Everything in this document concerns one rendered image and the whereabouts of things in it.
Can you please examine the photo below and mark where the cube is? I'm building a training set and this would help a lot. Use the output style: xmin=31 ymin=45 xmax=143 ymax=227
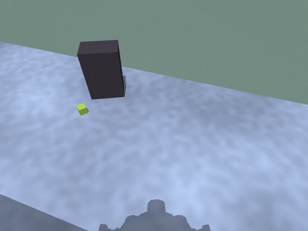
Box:
xmin=77 ymin=103 xmax=88 ymax=116

